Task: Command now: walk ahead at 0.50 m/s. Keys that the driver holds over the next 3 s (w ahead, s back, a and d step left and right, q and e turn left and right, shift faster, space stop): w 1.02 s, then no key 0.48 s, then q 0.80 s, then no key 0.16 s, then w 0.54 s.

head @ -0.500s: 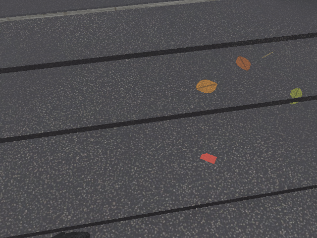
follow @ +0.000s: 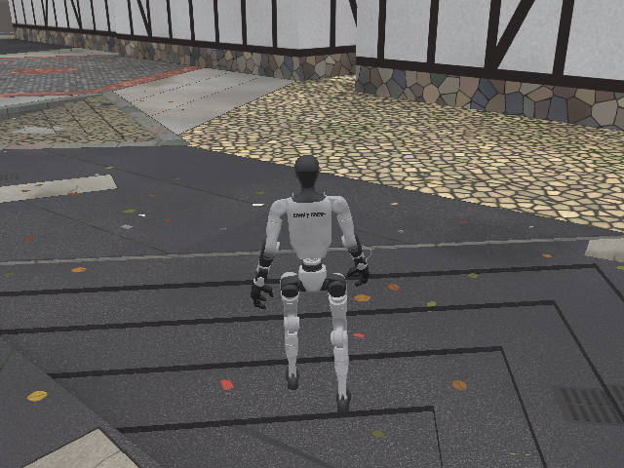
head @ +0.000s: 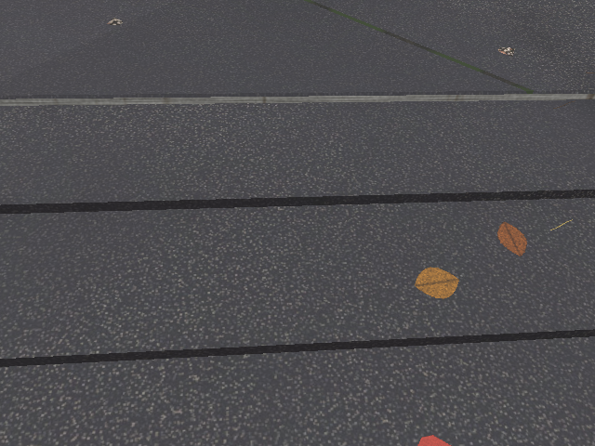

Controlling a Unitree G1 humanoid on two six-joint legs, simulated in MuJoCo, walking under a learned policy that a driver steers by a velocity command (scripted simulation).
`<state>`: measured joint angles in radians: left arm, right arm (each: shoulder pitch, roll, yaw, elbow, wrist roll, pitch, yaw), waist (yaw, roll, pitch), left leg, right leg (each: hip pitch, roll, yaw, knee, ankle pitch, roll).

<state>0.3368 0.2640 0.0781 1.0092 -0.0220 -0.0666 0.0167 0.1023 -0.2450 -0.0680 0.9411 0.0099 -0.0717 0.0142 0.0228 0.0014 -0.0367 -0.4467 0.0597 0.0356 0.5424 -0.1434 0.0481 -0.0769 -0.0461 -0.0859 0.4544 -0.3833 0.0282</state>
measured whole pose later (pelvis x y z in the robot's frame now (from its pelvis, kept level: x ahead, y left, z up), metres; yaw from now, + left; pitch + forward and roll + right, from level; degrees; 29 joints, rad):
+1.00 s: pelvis +0.54 +0.03 +0.05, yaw +0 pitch +3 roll -1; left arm 0.36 0.24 0.05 1.01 -0.02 -0.07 0.00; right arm 0.07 -0.23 -0.04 0.89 0.02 -0.06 0.01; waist 0.07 0.01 -0.03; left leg -0.62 0.10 0.03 0.64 -0.11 0.01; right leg -0.01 0.01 -0.09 0.22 -0.26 -0.01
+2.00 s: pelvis +0.74 +0.10 +0.08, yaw +13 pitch +2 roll -2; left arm 0.03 0.31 0.10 0.94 0.00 0.01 0.07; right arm 0.16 -0.27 -0.09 0.90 0.00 0.00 -0.01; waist -0.02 -0.04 0.07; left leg -0.30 -0.04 -0.02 0.49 -0.22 0.06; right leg -0.50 -0.01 0.01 1.05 -0.45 0.03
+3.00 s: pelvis +0.87 +0.17 +0.09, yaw +29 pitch +2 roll +0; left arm 0.12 0.32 0.04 0.84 -0.01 -0.09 -0.04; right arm 0.40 -0.26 -0.04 0.86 0.00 -0.07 0.00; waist -0.06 -0.05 0.00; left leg 0.03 -0.04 -0.02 0.18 -0.25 0.05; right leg -0.65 -0.10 0.00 0.84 -0.11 0.00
